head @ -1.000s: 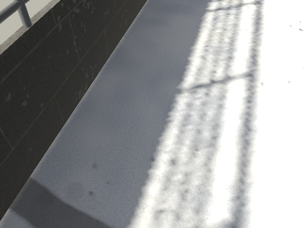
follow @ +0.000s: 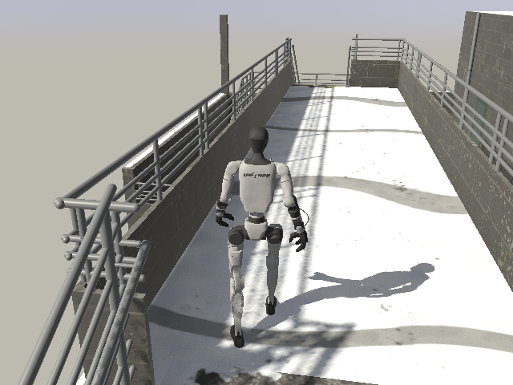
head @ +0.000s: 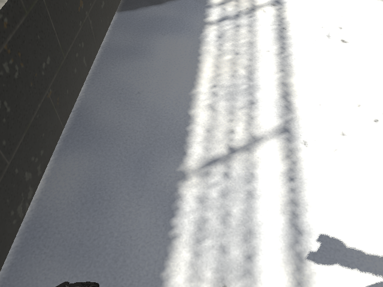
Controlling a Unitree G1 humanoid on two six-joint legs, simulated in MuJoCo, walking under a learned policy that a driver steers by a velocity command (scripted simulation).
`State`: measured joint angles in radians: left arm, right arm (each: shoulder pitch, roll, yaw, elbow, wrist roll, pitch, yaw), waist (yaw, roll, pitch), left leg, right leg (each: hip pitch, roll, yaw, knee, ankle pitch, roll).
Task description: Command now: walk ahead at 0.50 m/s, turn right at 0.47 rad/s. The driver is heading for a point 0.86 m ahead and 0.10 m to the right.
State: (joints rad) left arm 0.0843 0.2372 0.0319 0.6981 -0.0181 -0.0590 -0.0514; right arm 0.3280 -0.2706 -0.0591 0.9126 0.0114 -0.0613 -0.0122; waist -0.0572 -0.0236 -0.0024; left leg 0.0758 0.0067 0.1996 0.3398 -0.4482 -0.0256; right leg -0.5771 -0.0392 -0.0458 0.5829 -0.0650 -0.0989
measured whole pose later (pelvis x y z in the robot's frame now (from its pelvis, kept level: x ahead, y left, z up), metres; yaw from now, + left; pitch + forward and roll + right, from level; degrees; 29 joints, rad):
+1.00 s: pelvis +0.46 -0.05 +0.02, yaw -16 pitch +1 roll +1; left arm 0.14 0.23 0.04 0.69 0.01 0.00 0.03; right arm 0.21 -0.25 -0.02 0.87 -0.01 -0.05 0.01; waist -0.04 0.00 0.00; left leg -0.19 -0.03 0.01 0.49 -0.31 0.02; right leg -0.34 -0.01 0.04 0.51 -0.19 0.01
